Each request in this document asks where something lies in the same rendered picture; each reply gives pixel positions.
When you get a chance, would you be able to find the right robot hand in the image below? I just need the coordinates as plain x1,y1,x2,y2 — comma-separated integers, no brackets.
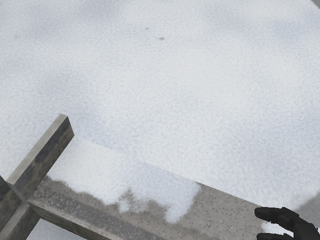
254,207,320,240

